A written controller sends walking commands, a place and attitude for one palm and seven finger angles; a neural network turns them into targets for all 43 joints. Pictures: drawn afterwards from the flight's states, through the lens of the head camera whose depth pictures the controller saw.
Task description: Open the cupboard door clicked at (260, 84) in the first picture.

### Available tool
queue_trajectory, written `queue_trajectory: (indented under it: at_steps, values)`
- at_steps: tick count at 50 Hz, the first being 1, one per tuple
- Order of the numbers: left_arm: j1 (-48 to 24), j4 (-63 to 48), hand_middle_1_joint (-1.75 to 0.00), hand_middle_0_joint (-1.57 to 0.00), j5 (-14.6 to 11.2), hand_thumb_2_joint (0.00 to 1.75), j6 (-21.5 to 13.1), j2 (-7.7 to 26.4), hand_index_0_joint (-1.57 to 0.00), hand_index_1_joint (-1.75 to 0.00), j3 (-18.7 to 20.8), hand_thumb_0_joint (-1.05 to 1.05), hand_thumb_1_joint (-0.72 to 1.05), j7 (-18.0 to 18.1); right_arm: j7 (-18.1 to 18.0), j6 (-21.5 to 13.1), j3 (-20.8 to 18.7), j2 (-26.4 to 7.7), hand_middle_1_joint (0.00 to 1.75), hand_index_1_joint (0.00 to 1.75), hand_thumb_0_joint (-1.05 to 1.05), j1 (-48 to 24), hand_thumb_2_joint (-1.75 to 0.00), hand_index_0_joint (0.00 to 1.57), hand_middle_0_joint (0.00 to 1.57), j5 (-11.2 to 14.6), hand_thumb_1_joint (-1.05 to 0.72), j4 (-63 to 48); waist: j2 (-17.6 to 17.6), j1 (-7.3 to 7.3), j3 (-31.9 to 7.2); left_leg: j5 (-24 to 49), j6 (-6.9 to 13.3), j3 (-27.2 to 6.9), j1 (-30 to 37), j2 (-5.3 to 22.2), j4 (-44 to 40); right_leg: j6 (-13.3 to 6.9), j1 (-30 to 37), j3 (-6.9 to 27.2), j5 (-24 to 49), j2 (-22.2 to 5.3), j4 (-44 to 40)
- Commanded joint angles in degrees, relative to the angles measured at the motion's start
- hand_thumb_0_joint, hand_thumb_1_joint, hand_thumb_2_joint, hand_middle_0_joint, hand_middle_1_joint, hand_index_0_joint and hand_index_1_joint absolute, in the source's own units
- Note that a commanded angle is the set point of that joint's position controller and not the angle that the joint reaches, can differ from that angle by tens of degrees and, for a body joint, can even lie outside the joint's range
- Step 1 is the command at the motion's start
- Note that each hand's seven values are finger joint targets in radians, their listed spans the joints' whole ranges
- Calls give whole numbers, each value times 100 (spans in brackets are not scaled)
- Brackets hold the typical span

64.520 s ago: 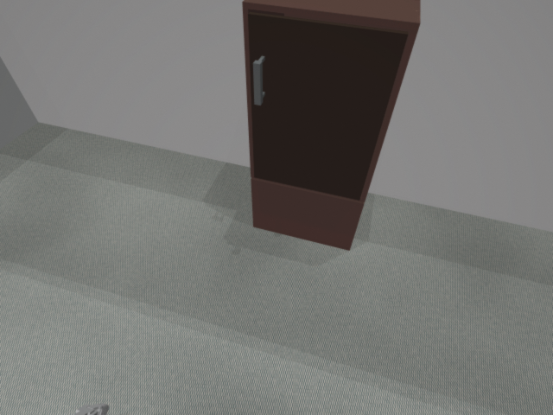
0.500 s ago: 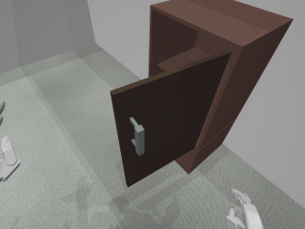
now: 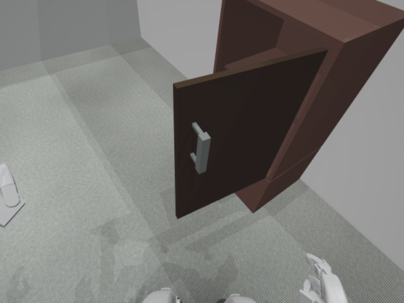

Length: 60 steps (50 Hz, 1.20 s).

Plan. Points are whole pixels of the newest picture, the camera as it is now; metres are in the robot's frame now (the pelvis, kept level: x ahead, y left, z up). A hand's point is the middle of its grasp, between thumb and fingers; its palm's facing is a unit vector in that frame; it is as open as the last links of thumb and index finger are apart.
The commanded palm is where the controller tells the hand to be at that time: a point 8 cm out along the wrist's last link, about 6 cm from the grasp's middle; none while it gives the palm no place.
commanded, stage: step back with the hand held close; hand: left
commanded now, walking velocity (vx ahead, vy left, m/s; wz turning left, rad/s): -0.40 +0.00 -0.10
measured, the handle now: (198, 148) +0.46 +0.03 +0.02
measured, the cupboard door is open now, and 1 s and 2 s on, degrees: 82 82 82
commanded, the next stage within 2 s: stop stepping back and stand still in 0.24 s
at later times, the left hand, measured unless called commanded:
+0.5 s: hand (28, 256) +0.15 +0.21 +0.18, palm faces +0.23 -0.85 -0.48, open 7.4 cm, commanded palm +0.07 +0.27 +0.20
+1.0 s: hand out of the picture +0.09 +0.22 +0.19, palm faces +0.27 -0.83 -0.49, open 7.4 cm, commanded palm +0.05 +0.26 +0.20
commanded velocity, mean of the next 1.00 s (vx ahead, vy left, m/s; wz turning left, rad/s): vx -0.05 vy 0.01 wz -0.02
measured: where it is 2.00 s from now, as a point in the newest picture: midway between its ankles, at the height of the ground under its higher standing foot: outside the picture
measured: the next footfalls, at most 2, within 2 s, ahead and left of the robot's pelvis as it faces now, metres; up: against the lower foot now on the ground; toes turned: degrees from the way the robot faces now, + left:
right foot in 0.30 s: -0.17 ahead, -0.11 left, +0.00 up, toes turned -9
left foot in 0.66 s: -0.05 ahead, +0.09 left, +0.00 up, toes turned -9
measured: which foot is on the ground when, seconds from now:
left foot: down 0.00-0.52, up 0.54-0.64, down 0.66-1.00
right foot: up 0.00-0.28, down 0.30-1.00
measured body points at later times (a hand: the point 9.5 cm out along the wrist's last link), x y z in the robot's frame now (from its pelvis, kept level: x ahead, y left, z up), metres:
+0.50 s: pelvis -0.10 -0.01 +0.00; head -0.09 +0.02 +0.45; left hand +0.13 +0.26 +0.21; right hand +0.03 -0.27 -0.07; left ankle +0.10 +0.07 -0.72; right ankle -0.24 -0.13 -0.72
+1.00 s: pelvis -0.14 -0.01 +0.02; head -0.15 +0.00 +0.47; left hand +0.07 +0.26 +0.21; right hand -0.03 -0.25 -0.07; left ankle -0.08 +0.09 -0.71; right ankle -0.21 -0.11 -0.72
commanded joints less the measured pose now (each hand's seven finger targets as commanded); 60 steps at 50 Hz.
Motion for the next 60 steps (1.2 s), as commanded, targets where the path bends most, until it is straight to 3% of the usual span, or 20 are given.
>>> queue_trajectory:
  at_steps: [1, 3, 11, 15, 17, 19, 21, 23, 25, 26, 28, 31, 35, 37, 41, 46, 50, 56, 57, 60]
  values:
    - [-424, -1907, -30, -20, -88, 90, -398, 1406, -20, -30, 1072, 0, 90, 104, -100, -545, -382, -567, 30, 30, 0, -575, -90, 20, 20, -100, -90, -949, 1278, 126, -1228, -1493, 618, -2260, -762, 2122, -2924, -76, 1375, 63, -1548, 495, 3131]
    - [164, -1316, -30, -20, -190, 90, -295, 1063, -20, -30, 871, 0, 90, 112, 20, -713, -468, -634, 30, 30, 0, -625, -90, 20, 20, -34, -90, -710, 1117, 227, -1368, -954, 465, -1315, 370, 1977, -2410, -114, 709, 32, -1704, 354, 3168]
    - [-740, -1486, -30, -20, -289, 90, -269, 903, -20, -30, 333, 0, 90, 37, 133, -758, -260, -570, 30, 30, 0, -572, -90, 20, 20, -172, -90, -388, 1528, 165, -1476, -308, -223, -848, 1492, 1687, -2912, -351, 1401, -464, -1947, 313, -465]
    - [-701, -1597, -30, -20, -280, 90, -546, 1531, -20, -30, 806, 0, 90, 8, 189, -492, -154, -398, 30, 30, 0, -744, -90, 20, 20, -120, -90, -449, -102, 170, -1597, 605, -598, 139, 1974, 674, -391, -828, 563, 1156, 805, -1348, -2064]
    - [-865, -1520, -30, -20, -211, 90, -490, 1276, -20, -30, 536, 0, 90, -20, 85, -540, -147, -377, 30, 30, 0, -778, -90, 20, 20, -8, -90, -497, -235, -7, -1492, 1000, -637, 338, 1992, 164, -327, -519, 708, 296, 2257, -1008, -1501]
    - [-163, -1423, -30, -20, -288, 90, -228, 1681, -20, -30, 1091, 0, 90, -141, -30, -546, -248, -572, 30, 30, 0, -652, -90, 20, 20, 43, -90, -745, 300, -26, -1873, 3044, -365, 98, 3082, 389, -619, 15, 438, -460, 1989, -195, -749]
    - [323, -1190, -30, -20, -450, 90, -210, 1426, -20, -30, 1075, 0, 90, -235, -9, -520, -150, -555, 30, 30, 0, -656, -90, 20, 20, 74, -90, -885, 1213, 75, -1414, 1217, -157, -642, 2377, 893, -1765, -35, 719, -689, -1012, 410, -583]
    - [696, -1344, -30, -20, -483, 90, -200, 1555, -20, -30, 1318, 0, 90, -188, -40, -458, -158, -527, 30, 30, 0, -709, -90, 20, 20, -64, -90, -1031, 1744, 121, -1027, -1757, -521, -799, 952, 828, -2862, -397, 1388, -872, -2369, 572, -953]
    - [989, -1226, -30, -20, -470, 90, -186, 1543, -20, -30, 1304, 0, 90, -153, -54, -391, -173, -460, 30, 30, 0, -557, -90, 20, 20, -46, -90, -1011, 780, 19, -779, -1190, -760, -42, 1117, 227, -1535, -678, 877, -388, -2807, 79, -1908]
    - [1047, -1159, -30, -20, -485, 90, -173, 1586, -20, -30, 1311, 0, 90, -138, -67, -355, -224, -438, 30, 30, 0, -399, -90, 20, 20, 2, -90, -915, -332, -50, -595, -300, -752, 165, 1908, -24, 214, -932, -639, 685, -3351, -782, -2574]
    - [533, -1172, -30, -20, -373, 90, -65, 1412, -20, -30, 1026, 0, 90, -55, -91, -311, -231, -488, 30, 30, 0, -349, -90, 20, 20, -59, -90, -619, -920, 27, -128, 102, -632, -300, 990, 124, 1941, -1379, -1031, 1464, -2806, -1705, -2711]
    - [-706, -620, -30, -20, -117, 90, -119, 1056, -20, -30, 397, 0, 90, 54, -201, -618, -132, -597, 30, 30, 0, -190, -90, 20, 20, 0, -90, -415, 113, -177, 208, 352, -422, -78, 1214, 297, -401, -596, 261, 227, -381, -925, -1531]
    - [-921, -778, -30, -20, -63, 90, -199, 1249, -20, -30, 444, 0, 90, 72, -260, -914, -186, -663, 30, 30, 0, -6, -90, 20, 20, 38, -90, -390, 1132, -33, -975, 2926, 136, -1381, 2427, 1005, -1365, 0, 862, -392, 454, -23, 115]
    - [-703, -1361, -30, -20, -103, 90, -291, 1196, -20, -30, 466, 0, 90, 25, -141, -1035, -213, -587, 30, 30, 0, -127, -90, 20, 20, -50, -90, -436, 1286, 42, -1279, 1447, 258, -1955, 1987, 1374, -2193, -46, 1115, -136, -1693, 40, 745]
    - [373, -1570, -30, -20, -129, 90, -237, 1133, -20, -30, 718, 0, 90, 62, -40, -973, -93, -476, 30, 30, 0, -320, -90, 20, 20, -45, -90, -674, 1566, 134, -774, -1289, -36, -906, 264, 878, -2574, -226, 2327, -510, -989, -26, -687]
    - [542, -600, -30, -20, -241, 90, -115, 1063, -20, -30, 812, 0, 90, 32, -33, -518, -176, -388, 30, 30, 0, -191, -90, 20, 20, -43, -90, -563, -753, -10, -125, -37, -536, -286, 607, 131, 777, -1118, 310, 1640, -1733, -1635, -2596]
    - [-225, -86, -30, -20, -139, 90, -139, 926, -20, -30, 469, 0, 90, 20, -145, -598, -78, -483, 30, 30, 0, -186, -90, 20, 20, 6, -90, -442, 15, -65, -258, 955, -344, -314, 1336, 311, -1180, -391, 1038, 225, 706, -720, -1386]
    - [-638, -887, -30, -20, -87, 90, -141, 974, -20, -30, 221, 0, 90, -65, -184, -805, -62, -549, 30, 30, 0, -293, -90, 20, 20, 28, -90, -613, 755, 99, -977, 2304, -113, -851, 1891, 820, -1733, -11, 1605, -232, 559, -143, -901]
    - [-583, 3837, -30, -20, 313, 90, 780, -330, -20, -30, -1870, 0, 90, -776, 337, -817, -420, -1590, 30, 30, 0, -729, -90, 20, 20, -9, -90, 757, 773, 29, -347, 3273, 64, -1168, 883, 877, -1113, -157, 1130, -321, 1024, -509, -192]
    - [-727, 4593, -30, -20, 281, 90, 1256, -252, -20, -30, -1890, 0, 90, -931, 308, -195, -327, -1295, 30, 30, 0, -260, -90, 20, 20, -80, -90, 733, 13, 210, -1025, 2342, 215, -1274, 999, 998, -1234, -266, 1454, -144, -101, -473, -406]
